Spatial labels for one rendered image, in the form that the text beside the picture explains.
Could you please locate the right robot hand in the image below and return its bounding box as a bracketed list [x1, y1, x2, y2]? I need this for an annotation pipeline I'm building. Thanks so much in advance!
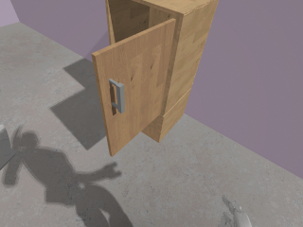
[218, 195, 252, 227]

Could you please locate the left robot hand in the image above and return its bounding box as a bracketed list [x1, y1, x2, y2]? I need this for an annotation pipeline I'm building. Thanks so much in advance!
[0, 89, 16, 170]

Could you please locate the handle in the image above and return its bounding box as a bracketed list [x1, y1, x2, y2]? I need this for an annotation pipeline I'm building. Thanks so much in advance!
[109, 79, 125, 114]

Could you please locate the cupboard door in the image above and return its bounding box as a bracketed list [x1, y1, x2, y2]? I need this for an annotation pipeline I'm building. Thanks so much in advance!
[91, 18, 176, 157]

